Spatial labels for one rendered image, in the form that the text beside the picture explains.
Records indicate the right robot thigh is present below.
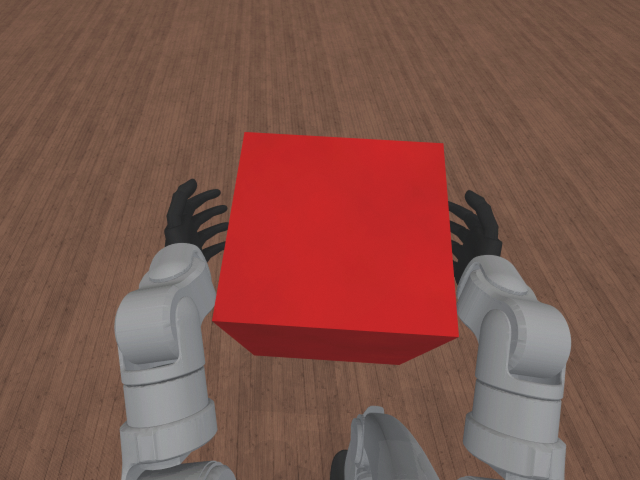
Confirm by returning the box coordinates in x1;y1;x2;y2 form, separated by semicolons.
351;413;440;480

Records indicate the robot right hand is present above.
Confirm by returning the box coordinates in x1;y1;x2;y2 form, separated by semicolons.
448;190;502;285

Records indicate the robot left hand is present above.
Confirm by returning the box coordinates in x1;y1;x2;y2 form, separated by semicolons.
164;179;229;262

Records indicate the carton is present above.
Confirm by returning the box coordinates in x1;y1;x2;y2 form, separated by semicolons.
212;132;459;365

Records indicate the robot right forearm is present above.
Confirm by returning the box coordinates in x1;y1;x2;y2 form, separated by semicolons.
456;255;571;480

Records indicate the robot left forearm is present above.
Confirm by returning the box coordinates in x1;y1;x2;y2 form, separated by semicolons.
114;243;218;480

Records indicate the robot right shin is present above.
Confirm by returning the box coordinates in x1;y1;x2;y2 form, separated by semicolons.
344;406;384;480

